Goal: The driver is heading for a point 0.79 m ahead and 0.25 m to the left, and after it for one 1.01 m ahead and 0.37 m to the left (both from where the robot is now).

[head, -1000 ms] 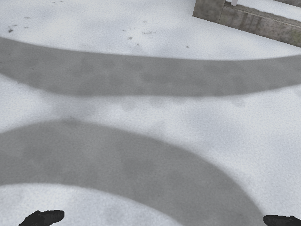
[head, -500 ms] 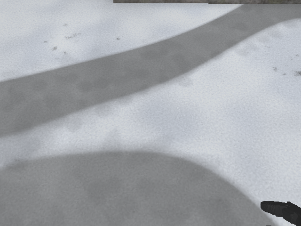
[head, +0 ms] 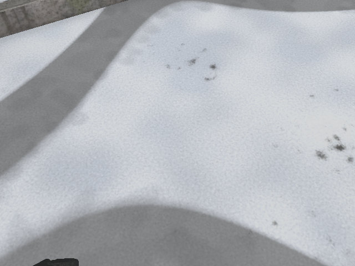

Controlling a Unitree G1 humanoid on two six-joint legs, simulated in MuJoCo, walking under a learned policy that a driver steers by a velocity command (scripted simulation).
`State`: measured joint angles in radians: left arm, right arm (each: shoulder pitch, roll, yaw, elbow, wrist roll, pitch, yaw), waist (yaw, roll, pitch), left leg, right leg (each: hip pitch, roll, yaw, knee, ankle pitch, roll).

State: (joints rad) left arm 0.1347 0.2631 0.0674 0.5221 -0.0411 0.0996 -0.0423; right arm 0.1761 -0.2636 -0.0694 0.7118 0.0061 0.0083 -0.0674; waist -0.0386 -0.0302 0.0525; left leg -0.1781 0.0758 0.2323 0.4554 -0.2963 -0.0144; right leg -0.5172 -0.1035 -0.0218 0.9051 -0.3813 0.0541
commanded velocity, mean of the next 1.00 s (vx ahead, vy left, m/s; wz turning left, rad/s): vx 0.49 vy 0.00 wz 0.38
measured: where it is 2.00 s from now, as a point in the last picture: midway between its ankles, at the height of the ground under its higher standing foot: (142, 219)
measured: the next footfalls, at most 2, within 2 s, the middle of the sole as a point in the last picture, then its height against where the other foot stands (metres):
right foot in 0.08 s outside the picture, level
left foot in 0.76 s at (140, 262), level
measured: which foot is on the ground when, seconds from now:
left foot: down 0.00-0.08, up 0.10-0.74, down 0.76-1.00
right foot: up 0.00-0.06, down 0.08-0.76, up 0.78-1.00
